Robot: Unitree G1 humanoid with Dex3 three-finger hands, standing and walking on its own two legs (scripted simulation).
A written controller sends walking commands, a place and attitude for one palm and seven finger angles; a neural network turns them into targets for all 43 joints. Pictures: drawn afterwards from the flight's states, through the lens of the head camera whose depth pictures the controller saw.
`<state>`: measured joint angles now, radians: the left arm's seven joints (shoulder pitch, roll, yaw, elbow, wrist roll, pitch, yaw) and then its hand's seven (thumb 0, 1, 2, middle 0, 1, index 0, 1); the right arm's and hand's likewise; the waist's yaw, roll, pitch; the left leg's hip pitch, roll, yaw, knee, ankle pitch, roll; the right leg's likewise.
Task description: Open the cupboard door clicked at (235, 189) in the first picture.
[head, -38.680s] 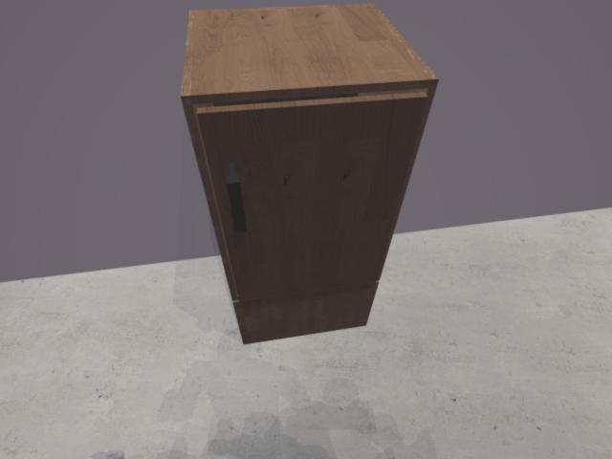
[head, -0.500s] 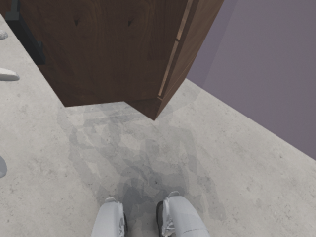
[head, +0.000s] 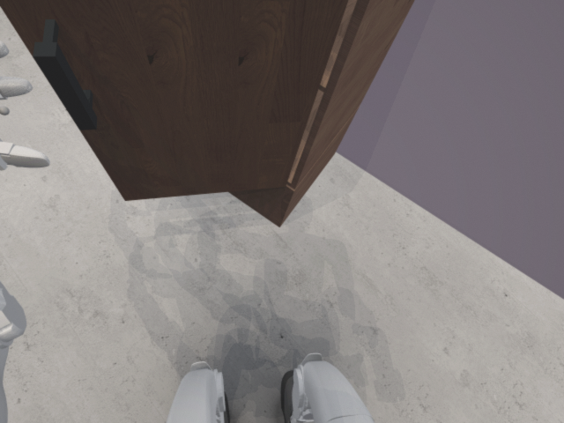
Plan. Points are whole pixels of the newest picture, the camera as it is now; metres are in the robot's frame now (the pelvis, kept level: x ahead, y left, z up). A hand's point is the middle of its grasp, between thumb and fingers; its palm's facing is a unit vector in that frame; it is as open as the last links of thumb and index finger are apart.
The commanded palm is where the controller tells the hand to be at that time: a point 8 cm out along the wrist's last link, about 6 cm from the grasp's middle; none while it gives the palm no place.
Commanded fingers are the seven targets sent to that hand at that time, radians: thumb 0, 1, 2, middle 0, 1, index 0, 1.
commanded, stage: move the hooked fingers beside the handle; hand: left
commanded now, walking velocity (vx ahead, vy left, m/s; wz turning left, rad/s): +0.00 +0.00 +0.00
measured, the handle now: (70, 79) +0.56 +0.26 +0.06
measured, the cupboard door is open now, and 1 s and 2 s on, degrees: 44 44 44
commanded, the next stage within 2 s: slide the fingers in behind the handle in 0.26 s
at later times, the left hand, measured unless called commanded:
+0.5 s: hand (16, 110) +0.49 +0.29 +0.07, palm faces +0.08 -1.00 -0.02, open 14.0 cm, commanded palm +0.48 +0.32 +0.06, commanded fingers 0.00 -0.50 0.30 -0.30 -1.20 -0.30 -1.20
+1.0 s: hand (60, 103) +0.51 +0.26 +0.07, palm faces +0.09 -1.00 -0.03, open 14.0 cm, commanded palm +0.49 +0.29 +0.06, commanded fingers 0.00 -0.50 0.30 -0.30 -1.20 -0.30 -1.20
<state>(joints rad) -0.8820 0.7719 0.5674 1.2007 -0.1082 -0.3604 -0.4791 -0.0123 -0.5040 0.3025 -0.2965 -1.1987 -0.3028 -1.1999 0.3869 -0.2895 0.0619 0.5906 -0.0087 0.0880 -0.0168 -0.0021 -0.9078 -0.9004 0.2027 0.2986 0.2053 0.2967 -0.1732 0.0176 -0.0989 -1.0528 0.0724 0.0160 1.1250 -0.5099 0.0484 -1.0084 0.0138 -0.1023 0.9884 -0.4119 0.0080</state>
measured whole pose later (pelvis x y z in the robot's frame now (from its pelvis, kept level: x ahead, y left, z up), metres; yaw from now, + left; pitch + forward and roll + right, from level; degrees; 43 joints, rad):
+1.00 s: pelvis +0.00 -0.01 +0.00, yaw +0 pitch +25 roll -5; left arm -0.91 0.67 0.51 1.19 -0.08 -0.39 -0.34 -0.01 -0.50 0.30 -0.30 -1.20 -0.30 -1.20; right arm 0.39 -0.28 0.06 0.60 -0.02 0.09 -0.01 0.00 -0.91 -0.90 0.20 0.30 0.20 0.30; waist -0.19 0.03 -0.10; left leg -1.06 0.07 0.02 1.13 -0.51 0.04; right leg -1.03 0.01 -0.09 1.01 -0.42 0.00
